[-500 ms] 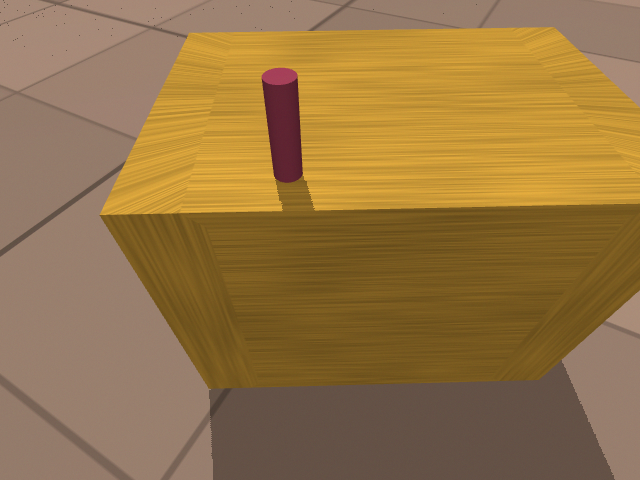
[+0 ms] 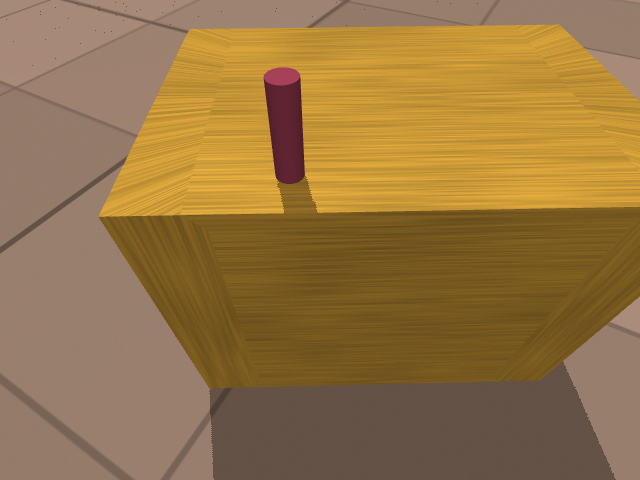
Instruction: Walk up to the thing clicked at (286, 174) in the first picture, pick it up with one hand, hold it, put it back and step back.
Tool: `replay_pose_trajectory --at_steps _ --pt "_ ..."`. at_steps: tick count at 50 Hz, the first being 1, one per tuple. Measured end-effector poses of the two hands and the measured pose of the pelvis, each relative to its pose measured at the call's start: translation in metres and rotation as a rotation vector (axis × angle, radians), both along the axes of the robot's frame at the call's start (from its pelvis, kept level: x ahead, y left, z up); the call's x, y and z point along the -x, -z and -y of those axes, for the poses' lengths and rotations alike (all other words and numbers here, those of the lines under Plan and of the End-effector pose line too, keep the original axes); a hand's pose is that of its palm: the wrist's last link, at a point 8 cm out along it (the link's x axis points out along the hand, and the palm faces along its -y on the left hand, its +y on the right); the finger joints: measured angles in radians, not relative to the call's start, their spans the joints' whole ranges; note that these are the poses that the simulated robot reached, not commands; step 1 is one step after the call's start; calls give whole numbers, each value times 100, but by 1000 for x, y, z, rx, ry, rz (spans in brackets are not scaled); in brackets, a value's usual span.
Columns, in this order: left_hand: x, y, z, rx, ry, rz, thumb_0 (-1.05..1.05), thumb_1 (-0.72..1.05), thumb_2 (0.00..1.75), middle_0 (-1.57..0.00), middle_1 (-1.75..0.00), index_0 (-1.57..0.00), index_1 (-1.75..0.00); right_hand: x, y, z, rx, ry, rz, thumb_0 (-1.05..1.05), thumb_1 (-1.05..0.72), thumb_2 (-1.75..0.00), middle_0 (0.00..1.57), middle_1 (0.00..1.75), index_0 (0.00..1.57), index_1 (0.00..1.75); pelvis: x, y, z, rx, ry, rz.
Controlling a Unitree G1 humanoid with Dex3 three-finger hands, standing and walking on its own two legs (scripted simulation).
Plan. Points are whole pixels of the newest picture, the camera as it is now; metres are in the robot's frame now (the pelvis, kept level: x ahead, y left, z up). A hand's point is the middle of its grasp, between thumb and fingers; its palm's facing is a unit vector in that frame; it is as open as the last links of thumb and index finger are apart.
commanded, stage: stand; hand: left
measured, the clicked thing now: (286, 130) +0.59 +0.06 +0.11
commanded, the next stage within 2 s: walk up in 0.62 s
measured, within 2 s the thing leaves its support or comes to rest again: neither
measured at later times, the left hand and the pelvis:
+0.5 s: hand out of the picture +0.08 +0.25 -0.16, palm faces -0.02 -0.94 -0.34, open 7.4 cm; pelvis +0.00 +0.00 +0.00, yaw +0 degrees
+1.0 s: hand out of the picture +0.12 +0.18 -0.17, palm faces -0.09 -0.92 -0.38, open 7.4 cm; pelvis +0.05 -0.11 -0.04, yaw -3 degrees
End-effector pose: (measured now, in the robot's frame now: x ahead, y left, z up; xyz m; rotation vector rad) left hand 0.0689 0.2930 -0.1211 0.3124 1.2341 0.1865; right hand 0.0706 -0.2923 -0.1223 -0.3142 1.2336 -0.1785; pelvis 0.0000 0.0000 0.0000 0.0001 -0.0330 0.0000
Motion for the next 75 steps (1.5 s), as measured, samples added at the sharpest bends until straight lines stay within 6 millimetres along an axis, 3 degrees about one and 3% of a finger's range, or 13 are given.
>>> replay_pose_trajectory --at_steps 33,36,40,46,50,53,60,68,75 --pt "0 0 -5 3 -2 5 1 90 90 -20 -30 -20 -30 -3 -3 2 9 2 33 0 -91 -90 21 30 20 30 -2 1 1 -7 0 2" --pt "-2 2 -10 -9 11 -13 1 90 90 -20 -30 -21 -30 10 -8 19 43 34 62 0 -90 -90 21 30 20 30 -4 5 11 -22 13 0" --pt "-9 2 -7 -20 6 -17 1 91 90 -20 -30 -20 -30 35 -16 57 114 69 12 0 -90 -90 21 30 21 30 -13 8 31 -31 24 7" --pt "-31 4 29 -30 47 -41 1 91 90 -20 -30 -20 -30 48 -14 127 180 108 -44 0 -90 -90 21 30 20 30 -33 20 72 -42 62 23" --pt "-51 10 68 -46 62 -3 1 91 90 -20 -30 -20 -30 30 7 172 192 109 -52 0 -90 -90 21 30 20 30 -49 36 106 4 57 43" --pt "-56 9 96 -26 46 27 1 91 90 -20 -30 -20 -30 3 10 183 170 98 -36 1 -91 -90 21 30 20 30 -61 34 123 -5 60 46" --pt "-71 4 134 10 21 35 1 90 90 -20 -30 -21 -30 -65 -6 180 96 17 58 0 -91 -90 21 30 20 30 -94 18 145 14 52 22" --pt "-115 24 140 5 15 53 1 90 90 -20 -30 -21 -30 -115 4 166 74 -16 62 0 -91 -90 21 30 20 30 -128 29 149 1 25 22" --pt "-155 16 151 -1 40 95 1 90 90 -20 -30 -20 -30 -159 7 154 13 -26 111 0 -91 -90 21 30 20 30 -141 24 155 13 24 10"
